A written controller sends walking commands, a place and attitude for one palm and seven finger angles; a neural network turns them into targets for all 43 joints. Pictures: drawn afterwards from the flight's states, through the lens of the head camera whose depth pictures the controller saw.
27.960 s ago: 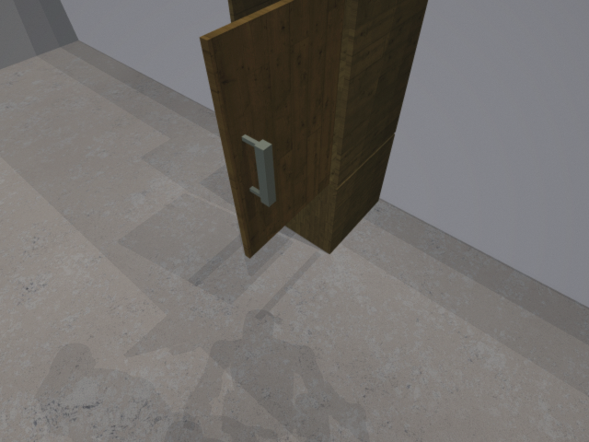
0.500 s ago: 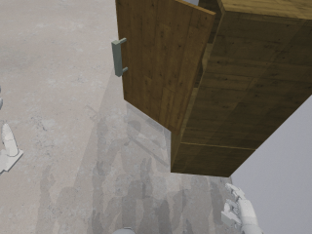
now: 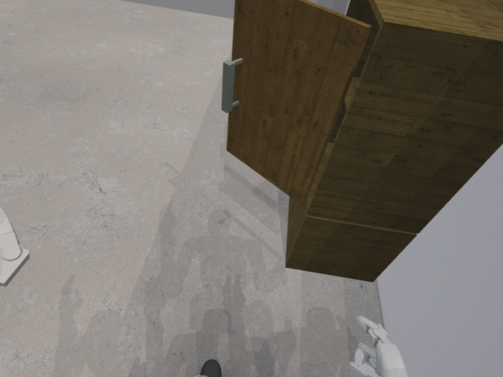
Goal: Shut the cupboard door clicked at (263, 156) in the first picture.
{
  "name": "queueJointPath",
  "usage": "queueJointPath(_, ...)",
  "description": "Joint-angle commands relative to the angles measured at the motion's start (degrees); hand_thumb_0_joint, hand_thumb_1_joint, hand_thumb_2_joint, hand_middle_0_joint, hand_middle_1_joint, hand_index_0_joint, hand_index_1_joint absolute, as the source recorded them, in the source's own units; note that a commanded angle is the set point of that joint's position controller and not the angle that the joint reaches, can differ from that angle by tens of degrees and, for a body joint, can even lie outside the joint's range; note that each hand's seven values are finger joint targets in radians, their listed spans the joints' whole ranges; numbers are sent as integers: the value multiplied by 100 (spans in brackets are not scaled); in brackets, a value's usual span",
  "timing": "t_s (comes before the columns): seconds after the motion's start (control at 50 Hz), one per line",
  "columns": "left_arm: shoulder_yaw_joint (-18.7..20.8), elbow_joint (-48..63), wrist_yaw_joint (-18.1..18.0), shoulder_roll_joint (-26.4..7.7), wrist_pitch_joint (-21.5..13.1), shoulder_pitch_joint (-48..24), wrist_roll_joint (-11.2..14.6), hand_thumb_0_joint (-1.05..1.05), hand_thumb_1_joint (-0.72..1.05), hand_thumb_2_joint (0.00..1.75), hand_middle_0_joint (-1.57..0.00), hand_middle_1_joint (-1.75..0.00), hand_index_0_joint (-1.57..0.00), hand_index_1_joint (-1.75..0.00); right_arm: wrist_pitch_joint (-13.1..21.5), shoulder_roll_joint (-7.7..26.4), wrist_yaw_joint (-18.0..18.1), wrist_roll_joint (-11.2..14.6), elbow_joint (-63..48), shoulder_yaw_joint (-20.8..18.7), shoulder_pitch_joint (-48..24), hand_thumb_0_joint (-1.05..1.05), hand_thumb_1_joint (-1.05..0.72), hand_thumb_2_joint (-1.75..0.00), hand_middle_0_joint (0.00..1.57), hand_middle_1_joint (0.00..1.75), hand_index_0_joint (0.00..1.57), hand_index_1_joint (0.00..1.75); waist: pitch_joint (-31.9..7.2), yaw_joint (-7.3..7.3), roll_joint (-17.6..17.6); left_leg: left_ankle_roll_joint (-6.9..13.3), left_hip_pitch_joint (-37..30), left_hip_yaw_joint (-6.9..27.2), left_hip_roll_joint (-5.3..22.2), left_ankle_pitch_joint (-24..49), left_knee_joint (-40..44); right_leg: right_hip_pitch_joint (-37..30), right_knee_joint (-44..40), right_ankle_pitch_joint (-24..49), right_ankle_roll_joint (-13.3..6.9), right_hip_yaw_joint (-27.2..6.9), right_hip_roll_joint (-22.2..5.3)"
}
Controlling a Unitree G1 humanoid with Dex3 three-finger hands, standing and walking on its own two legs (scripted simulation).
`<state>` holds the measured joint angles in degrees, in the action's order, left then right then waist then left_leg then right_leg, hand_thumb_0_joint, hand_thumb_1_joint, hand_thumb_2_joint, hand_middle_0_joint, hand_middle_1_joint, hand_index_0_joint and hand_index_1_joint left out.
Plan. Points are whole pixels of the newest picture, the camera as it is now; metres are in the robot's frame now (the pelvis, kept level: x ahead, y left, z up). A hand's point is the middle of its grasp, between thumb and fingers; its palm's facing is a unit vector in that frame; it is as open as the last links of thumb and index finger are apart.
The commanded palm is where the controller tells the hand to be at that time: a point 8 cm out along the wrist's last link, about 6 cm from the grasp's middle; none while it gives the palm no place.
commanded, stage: stop stepping back and stand still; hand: left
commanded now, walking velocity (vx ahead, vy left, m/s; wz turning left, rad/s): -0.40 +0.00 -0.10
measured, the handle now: (233, 85) +0.92 +0.15 -0.03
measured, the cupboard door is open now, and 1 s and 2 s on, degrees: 55 55 55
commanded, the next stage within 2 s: let the arm hang, fingers relaxed in 1.88 s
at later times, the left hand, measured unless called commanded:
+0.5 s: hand out of the picture +0.14 +0.30 +0.17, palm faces +0.44 -0.88 -0.17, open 7.4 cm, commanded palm +0.06 +0.33 +0.18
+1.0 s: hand out of the picture +0.06 +0.29 +0.14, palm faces +0.44 -0.83 -0.34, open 7.4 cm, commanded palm +0.01 +0.32 +0.18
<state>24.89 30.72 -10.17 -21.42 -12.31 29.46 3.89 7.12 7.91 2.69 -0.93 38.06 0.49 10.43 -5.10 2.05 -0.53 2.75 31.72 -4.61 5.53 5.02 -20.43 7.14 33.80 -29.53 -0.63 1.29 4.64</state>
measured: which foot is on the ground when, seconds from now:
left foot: down 0.00-0.30, up 0.32-0.44, down 0.46-0.72, up 0.74-1.00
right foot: up 0.00-0.04, down 0.06-0.44, up 0.46-0.72, down 0.74-1.00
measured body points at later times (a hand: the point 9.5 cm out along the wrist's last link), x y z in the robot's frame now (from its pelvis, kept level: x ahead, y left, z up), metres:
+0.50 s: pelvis -0.12 +0.05 -0.04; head -0.15 +0.11 +0.41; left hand +0.11 +0.35 +0.18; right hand -0.04 -0.24 -0.10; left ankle +0.00 +0.13 -0.73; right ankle -0.18 -0.14 -0.71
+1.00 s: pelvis -0.17 +0.04 +0.01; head -0.21 +0.02 +0.46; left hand +0.03 +0.33 +0.16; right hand -0.07 -0.24 -0.09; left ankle -0.08 +0.20 -0.66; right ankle -0.21 +0.00 -0.73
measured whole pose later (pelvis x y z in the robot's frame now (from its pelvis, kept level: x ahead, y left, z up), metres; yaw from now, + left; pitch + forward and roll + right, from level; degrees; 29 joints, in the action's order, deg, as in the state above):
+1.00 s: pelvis -0.17 +0.04 +0.01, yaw -8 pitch -1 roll +3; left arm 19.9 8.7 -10.6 -15.0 -7.5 23.6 2.4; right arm 4.2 16.8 5.1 0.2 40.8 -1.9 15.4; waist -4.2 1.1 -1.6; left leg -0.5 31.8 -2.7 3.8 -11.0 -55.3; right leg 6.4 24.7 -17.4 -4.2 9.5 -1.1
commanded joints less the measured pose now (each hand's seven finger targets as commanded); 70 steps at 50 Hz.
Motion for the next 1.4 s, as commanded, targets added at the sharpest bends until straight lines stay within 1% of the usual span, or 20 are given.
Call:
queueJointPath(0.0, 596, 1643, 0, -1410, -621, -859, -12, 0, 90, 90, -20, -30, -20, -30, 239, 935, 63, -64, -580, -374, -350, 0, -90, -90, 20, 30, 20, 30, -996, -228, -578, -627, -2765, 618, 718, -1300, 4, 1100, -2011, 730, -329, -638, -612)
queueJointPath(0.06, 1026, 1504, -102, -1940, -643, -959, -53, 0, 90, 90, -20, -30, -20, -30, 278, 831, 151, -4, -718, -264, -528, 0, -90, -90, 20, 30, 20, 30, -841, -197, 217, -656, -2852, 6, -172, -1833, -1780, 2002, -2037, 1503, -685, -1115, -1732)
queueJointPath(0.18, 973, 936, 89, -1542, 4, -152, 89, 0, 90, 90, -20, -30, -20, -30, 38, 1008, 282, 101, -1114, -200, -587, 0, -90, -90, 20, 30, 20, 30, 73, -383, -1005, -534, -2200, 777, -76, -3278, -201, 2003, -1139, -670, -289, 107, -408)
queueJointPath(0.24, 878, 366, 39, -1468, 124, -199, 67, 0, 90, 90, -20, -30, -20, -30, -81, 1061, 362, 116, -1118, -181, -441, 0, -90, -90, 20, 30, 20, 30, 893, -351, -479, -928, -1347, 699, -149, -4430, -391, 2339, -1182, -1715, -551, 273, -261)
queueJointPath(0.32, 718, 629, -31, -1619, -135, -1237, -127, 0, 90, 90, -20, -30, -20, -30, -98, 1152, 306, 132, -790, -376, -206, 0, -90, -90, 20, 30, 20, 30, 1417, -391, 1864, -560, -1061, 897, -245, -2549, -5402, 4199, -2581, -2386, -1550, -2258, -2466)
queueJointPath(0.4, -156, 641, -76, -1107, -49, -2660, -246, 0, 90, 90, -20, -30, -20, -30, 26, 1197, 214, 62, -697, -222, 129, 0, -90, -90, 20, 30, 20, 30, 943, -778, -1385, -564, -1079, 571, -340, -2817, -1367, 2215, 1214, -827, -301, 705, -904)
queueJointPath(0.44, -228, 1105, -140, -1079, -110, -3226, -206, 0, 90, 90, -20, -30, -20, -30, 318, 1525, 207, 85, -865, -343, -25, 0, -90, -90, 20, 30, 20, 30, 979, -599, -3234, -170, -834, 4116, 1004, -5120, 1249, 2551, 3202, -771, 40, 104, -87)
queueJointPath(0.46, 43, 1231, -123, -1306, -231, -3003, -304, 0, 90, 90, -20, -30, -20, -30, 425, 1411, 195, 87, -993, -346, -94, 0, -90, -90, 20, 30, 20, 30, 1139, -480, -2322, 146, -729, 4706, 1291, -5933, 1676, 2716, 3544, -294, 52, -230, -122)
queueJointPath(0.52, 1070, 2429, 13, -2028, -273, -973, -143, 0, 90, 90, -20, -30, -20, -30, 397, 1196, -42, -16, -1082, -410, -374, 0, -90, -90, 20, 30, 20, 30, -342, -140, -1952, -946, -1003, 3489, 846, -5551, 1513, 1941, 3738, 199, -99, -130, -40)
queueJointPath(0.64, 1300, 1928, -20, -1752, -201, 1560, 58, 0, 90, 90, -20, -30, -20, -30, -5, 838, -62, -126, -1129, -173, -360, 0, -90, -90, 20, 30, 20, 30, -632, -190, -1965, -281, 67, 1298, 509, -4103, 813, -663, 349, -200, -291, 682, 163)
queueJointPath(0.68, 1330, 1138, -29, -1681, 28, 1241, 15, 0, 90, 90, -20, -30, -20, -30, -195, 754, 43, -76, -956, -176, -293, 0, -90, -90, 20, 30, 20, 30, -355, -148, -518, -409, 986, 598, -6, -3853, -1048, -1444, -1322, -271, -551, -82, -513)
queueJointPath(0.7, 1302, 912, -27, -1694, 118, 799, -59, 0, 90, 90, -20, -30, -20, -30, -321, 734, 57, -2, -898, -229, -207, 0, -90, -90, 20, 30, 20, 30, -21, -222, 1068, -432, 1557, 131, -379, -3504, -2938, -1022, -2098, -454, -913, -1716, -1875)
queueJointPath(0.72, 1312, 572, -51, -1666, 115, 401, -64, 0, 90, 90, -20, -30, -20, -30, -328, 909, 103, 9, -881, -251, -183, 0, -90, -90, 20, 30, 20, 30, 427, -326, 1330, -400, 2055, 575, -467, -3188, -4245, -276, -2856, -854, -1145, -3171, -2761)
queueJointPath(0.76, 1627, -95, -15, -2138, -117, -459, 82, 0, 90, 90, -20, -30, -20, -30, -159, 1035, 47, -64, -744, -200, -244, 0, -90, -90, 20, 30, 20, 30, 761, -522, 1215, -512, 1239, 663, 27, -2444, -4838, 881, -2708, 209, -1333, -2334, -2742)
queueJointPath(0.8, 592, -1350, 97, -1057, 34, -298, -109, 0, 90, 90, -20, -30, -20, -30, -164, 1124, 169, 158, -804, -284, -160, 0, -90, -90, 20, 30, 20, 30, 744, -462, 923, -427, 1322, 625, -158, -1766, -4755, 744, -2373, -240, -664, -1705, -2006)
queueJointPath(0.92, -560, -330, 3, -751, -195, -2080, -254, 0, 90, 90, -20, -30, -20, -30, 46, 1179, 299, 119, -728, -260, -598, 0, -90, -90, 20, 30, 20, 30, 980, -289, 992, -317, 704, 26, -261, -1517, -3576, 360, -2056, 2388, 112, -483, -1741)
queueJointPath(1.02, 884, 1721, -247, -2037, -405, -1280, -282, 0, 90, 90, -20, -30, -20, -30, 272, 1068, 325, 31, -918, -366, -415, 0, -90, -90, 20, 30, 20, 30, 206, 3, 718, -154, -660, -338, -441, -1891, -1714, -137, -1567, 3512, -369, -605, -1918)
queueJointPath(1.1, 1085, 1794, -343, -1594, -406, -169, -108, 0, 90, 90, -20, -30, -20, -30, 93, 972, 332, 59, -1102, -363, -275, 0, -90, -90, 20, 30, 20, 30, -530, -129, -472, -137, -2032, -302, -507, -972, -305, -360, -439, 4237, -180, -393, -1544)
queueJointPath(1.18, 984, 701, -200, -1404, -321, -150, -96, 0, 90, 90, -20, -30, -20, -30, 20, 1037, 229, 71, -1092, -355, -229, 0, -90, -90, 20, 30, 20, 30, -463, -234, -1754, 551, -3156, 1573, 1094, 1550, -265, 1527, 508, 213, 108, 109, -520)
queueJointPath(1.38, 347, 497, 17, -1087, 40, 0, -88, 0, 90, 90, -20, -30, -20, -30, -121, 1026, 137, 192, -1126, -224, -311, 0, -90, -90, 20, 30, 20, 30, 137, -333, 783, -206, -1214, 416, -107, -1949, -1152, 581, -1623, 1700, -295, -1139, -1547)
